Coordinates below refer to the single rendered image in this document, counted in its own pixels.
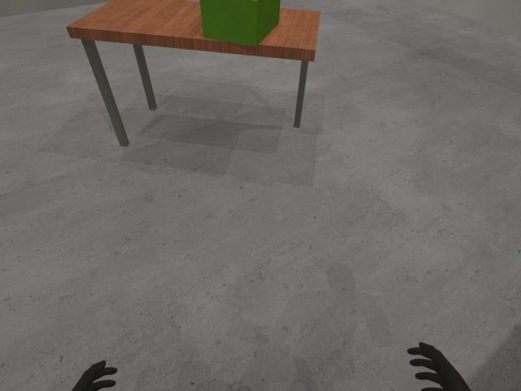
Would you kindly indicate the carton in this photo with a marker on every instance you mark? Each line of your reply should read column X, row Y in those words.
column 246, row 22

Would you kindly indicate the table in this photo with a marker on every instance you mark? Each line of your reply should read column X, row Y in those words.
column 178, row 24

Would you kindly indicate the robot right hand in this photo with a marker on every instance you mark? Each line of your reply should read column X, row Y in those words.
column 447, row 376

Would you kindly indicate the robot left hand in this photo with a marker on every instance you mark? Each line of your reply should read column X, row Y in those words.
column 96, row 371

